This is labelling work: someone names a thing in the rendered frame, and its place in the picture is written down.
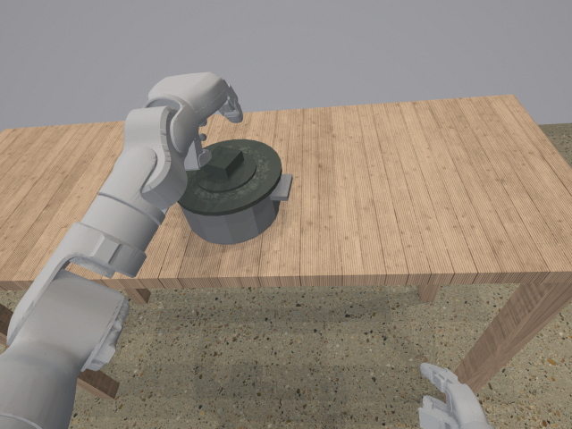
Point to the table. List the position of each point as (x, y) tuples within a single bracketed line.
[(446, 191)]

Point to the pot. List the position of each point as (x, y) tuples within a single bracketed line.
[(244, 225)]

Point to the left robot hand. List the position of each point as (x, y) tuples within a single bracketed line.
[(206, 93)]

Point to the left robot forearm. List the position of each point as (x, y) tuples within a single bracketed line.
[(148, 177)]

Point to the robot left upper arm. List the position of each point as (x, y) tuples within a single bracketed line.
[(75, 325)]

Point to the lid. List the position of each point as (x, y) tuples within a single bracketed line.
[(254, 180)]

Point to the knob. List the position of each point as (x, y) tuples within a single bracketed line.
[(224, 161)]

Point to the right robot hand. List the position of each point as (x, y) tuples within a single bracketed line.
[(462, 404)]

